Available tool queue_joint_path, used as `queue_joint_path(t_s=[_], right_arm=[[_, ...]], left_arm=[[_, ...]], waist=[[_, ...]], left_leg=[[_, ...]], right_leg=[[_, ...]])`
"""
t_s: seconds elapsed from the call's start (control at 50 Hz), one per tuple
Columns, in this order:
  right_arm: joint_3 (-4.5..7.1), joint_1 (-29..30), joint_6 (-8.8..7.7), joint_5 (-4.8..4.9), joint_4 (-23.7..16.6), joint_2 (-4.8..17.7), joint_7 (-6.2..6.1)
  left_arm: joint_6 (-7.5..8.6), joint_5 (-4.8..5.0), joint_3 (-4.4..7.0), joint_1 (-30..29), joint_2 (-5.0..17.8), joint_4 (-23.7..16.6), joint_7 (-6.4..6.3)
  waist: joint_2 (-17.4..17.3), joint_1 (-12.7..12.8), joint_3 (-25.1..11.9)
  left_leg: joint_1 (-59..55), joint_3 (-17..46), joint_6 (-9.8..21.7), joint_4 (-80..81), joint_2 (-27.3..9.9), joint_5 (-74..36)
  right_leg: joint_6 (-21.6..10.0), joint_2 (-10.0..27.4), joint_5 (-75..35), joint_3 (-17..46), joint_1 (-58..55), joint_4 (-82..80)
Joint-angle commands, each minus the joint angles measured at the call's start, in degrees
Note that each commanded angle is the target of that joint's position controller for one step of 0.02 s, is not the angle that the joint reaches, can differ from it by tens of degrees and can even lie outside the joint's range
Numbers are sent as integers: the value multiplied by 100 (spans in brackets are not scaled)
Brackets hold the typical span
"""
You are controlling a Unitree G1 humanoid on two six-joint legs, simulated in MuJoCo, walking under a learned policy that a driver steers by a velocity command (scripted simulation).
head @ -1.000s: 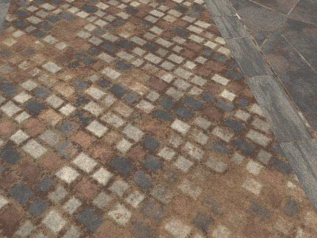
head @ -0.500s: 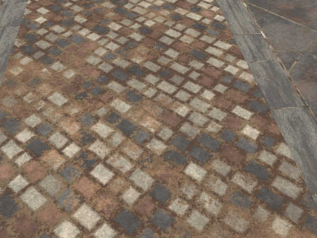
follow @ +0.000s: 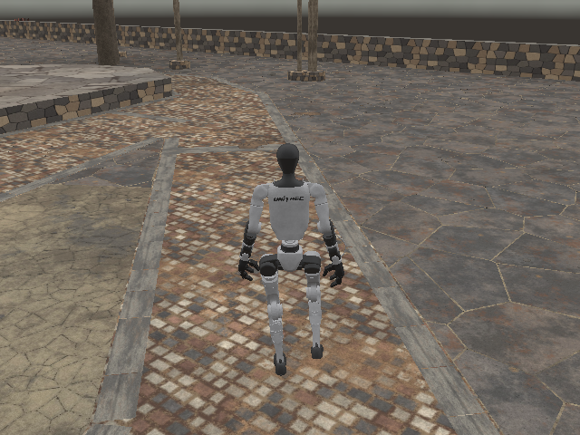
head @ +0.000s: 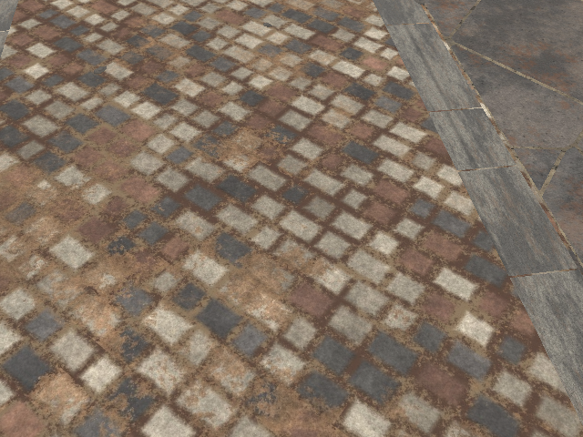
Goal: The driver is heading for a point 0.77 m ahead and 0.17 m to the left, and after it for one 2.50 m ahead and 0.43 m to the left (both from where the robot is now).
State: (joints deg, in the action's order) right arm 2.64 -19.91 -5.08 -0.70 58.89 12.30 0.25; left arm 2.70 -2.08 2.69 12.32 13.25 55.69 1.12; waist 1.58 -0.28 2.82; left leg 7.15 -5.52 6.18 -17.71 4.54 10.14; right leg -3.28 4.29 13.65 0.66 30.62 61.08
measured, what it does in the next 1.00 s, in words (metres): walks ahead, turning left: right foot, then left foot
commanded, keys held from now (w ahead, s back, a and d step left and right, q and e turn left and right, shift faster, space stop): w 0.24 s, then w+q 0.76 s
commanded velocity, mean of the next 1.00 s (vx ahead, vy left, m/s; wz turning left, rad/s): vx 0.50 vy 0.00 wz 0.32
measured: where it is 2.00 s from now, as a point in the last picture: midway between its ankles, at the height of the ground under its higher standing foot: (212, 250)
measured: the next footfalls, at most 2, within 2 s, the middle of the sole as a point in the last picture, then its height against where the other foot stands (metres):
right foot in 0.32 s outside the picture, level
left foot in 0.86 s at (253, 401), level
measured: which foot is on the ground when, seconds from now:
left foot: down 0.00-0.32, up 0.34-0.84, down 0.86-1.00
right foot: up 0.00-0.30, down 0.32-0.88, up 0.90-1.00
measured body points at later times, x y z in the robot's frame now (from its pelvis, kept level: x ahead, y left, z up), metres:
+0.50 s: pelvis +0.27 -0.05 +0.00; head +0.30 -0.06 +0.45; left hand +0.32 +0.21 -0.14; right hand +0.31 -0.30 -0.16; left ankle +0.21 +0.08 -0.66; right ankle +0.30 -0.11 -0.75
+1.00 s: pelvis +0.52 +0.04 -0.02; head +0.55 +0.06 +0.43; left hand +0.48 +0.30 -0.15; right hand +0.70 -0.18 -0.15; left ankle +0.54 +0.08 -0.75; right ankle +0.47 -0.12 -0.64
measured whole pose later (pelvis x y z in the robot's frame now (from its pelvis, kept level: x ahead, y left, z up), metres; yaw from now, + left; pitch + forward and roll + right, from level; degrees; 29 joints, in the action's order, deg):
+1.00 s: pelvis +0.52 +0.04 -0.02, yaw +23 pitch +0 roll +0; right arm 4.7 -11.2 -1.0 -0.9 51.8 14.5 0.4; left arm 4.4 -1.2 3.1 14.6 12.4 51.4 -0.2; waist 0.5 0.6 4.2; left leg 16.7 -4.6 8.2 -28.4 7.1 11.7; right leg -0.2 4.7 19.8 -2.0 22.3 71.3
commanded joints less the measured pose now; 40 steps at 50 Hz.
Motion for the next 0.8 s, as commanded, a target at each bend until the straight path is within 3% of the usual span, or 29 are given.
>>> queue_joint_path(t_s=[0.02, 0.12, 0.22, 0.26, 0.28, 0.3, 0.32, 0.34, 0.36, 0.38, 0.4, 0.44, 0.48, 0.54, 0.66, 0.74, 0.8], right_arm=[[66, -264, -110, 17, -142, 556, -16], [21, -754, -95, 6, 5, 529, -36], [33, -1073, -41, -74, 181, 587, -119], [49, -929, -25, -92, 184, 636, -151], [62, -842, -16, -95, 179, 692, -151], [60, -699, 1, -61, 146, 705, -130], [7, -623, -17, 16, -25, 561, -99], [-123, -1383, 7, 275, -124, -109, -56], [73, -1052, 58, 102, -24, 604, -108], [115, -562, 61, 57, -189, 598, -92], [101, -323, 59, 45, -237, 459, -69], [123, -341, 206, -84, -222, 272, 5], [132, -339, 341, -111, -271, 132, 67], [147, 225, 442, -116, -508, 106, 135], [49, 1506, 428, -88, -1026, 28, 249], [22, 2054, 415, -128, -1309, 89, 289], [92, 1793, 422, -152, -1305, 238, 268]], left_arm=[[-68, -8, 24, -54, 175, -276, 49], [-30, 76, -68, -1137, 69, -646, 60], [33, 79, -60, -1641, 187, -896, 28], [94, 78, -11, -1341, 272, -857, -6], [134, 76, 44, -810, 357, -704, -45], [199, 44, 120, 142, 477, -393, -98], [262, -101, 246, 1165, 874, -176, -174], [237, -191, 402, 1574, 1468, -146, -171], [141, 16, 353, 1174, 1122, -223, -129], [144, 72, 248, 483, 787, -336, -119], [195, 64, 166, 149, 456, -372, -99], [275, 92, 79, 102, 153, -252, -155], [381, 116, 87, 372, 192, -151, -172], [454, 126, 119, 637, 322, -75, -193], [442, 111, 95, 1036, 354, 32, -236], [362, 88, 125, 1430, 494, 163, -300], [262, 62, 176, 1351, 682, 149, -353]], waist=[[-462, 116, 189], [-524, -180, 284], [-559, -275, 360], [-570, -65, 228], [-593, 169, -26], [-435, 582, -505], [-83, 929, -1188], [1201, 659, -2060], [310, 623, -1825], [141, 362, -873], [-17, 240, -415], [141, -36, -56], [201, -125, -77], [169, -128, 74], [199, 88, 314], [208, 235, 367], [393, 12, 119]], left_leg=[[38, 1133, 566, 1095, -1487, -1505], [-348, 812, 417, 1068, -1358, -2131], [-1307, 841, 493, 713, -1695, -2823], [-1390, 799, 403, 173, -1733, -3955], [-1345, 802, 340, -420, -1680, -4621], [-1012, 669, 239, -1440, -1468, -4554], [137, 550, 143, -2920, -1201, -2979], [2233, 126, -130, -5147, -187, 1229], [2671, 819, -45, -5733, -279, 1780], [2817, 901, -19, -5646, -572, 1257], [2690, 890, -23, -5364, -784, 881], [2273, 860, -82, -4982, -971, 586], [2229, 781, -148, -4931, -988, 483], [2818, 666, -229, -4659, -1087, -54], [2963, 195, -283, -2861, -976, -1034], [2872, -186, -53, -2111, -808, -762], [2247, -450, 272, -1913, -392, 17]], right_leg=[[159, 176, -606, -166, 541, -438], [201, 15, -1348, -461, 463, -1989], [-51, -154, -990, -513, 508, -2688], [-229, -357, -541, -559, -118, -2952], [-323, -536, -371, -586, -785, -3115], [-451, -616, -635, -607, -1960, -3519], [-709, 333, -336, 375, -3549, -3596], [-1496, 2162, 41, 3049, -5257, -4013], [-1416, 2057, 532, 3479, -4665, -4487], [-1200, 1833, 568, 2512, -3750, -4681], [-1002, 1586, 175, 1856, -3045, -4935], [-562, 1110, -443, 809, -2283, -5173], [-568, 1117, -993, 439, -2172, -5233], [-503, 1040, -1406, -145, -2298, -5348], [-380, 864, -2202, -1013, -2595, -5319], [-376, 1095, -2998, -1319, -3346, -5038], [-330, 1183, -5117, -1597, -3745, -4151]])
Velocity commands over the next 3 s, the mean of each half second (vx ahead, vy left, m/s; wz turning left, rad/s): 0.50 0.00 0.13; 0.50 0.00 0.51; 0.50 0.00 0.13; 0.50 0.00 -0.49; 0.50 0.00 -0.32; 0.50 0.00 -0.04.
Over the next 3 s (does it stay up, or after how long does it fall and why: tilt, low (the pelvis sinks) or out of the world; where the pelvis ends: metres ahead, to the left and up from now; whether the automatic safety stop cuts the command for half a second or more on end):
stays up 1.55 0.24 -0.02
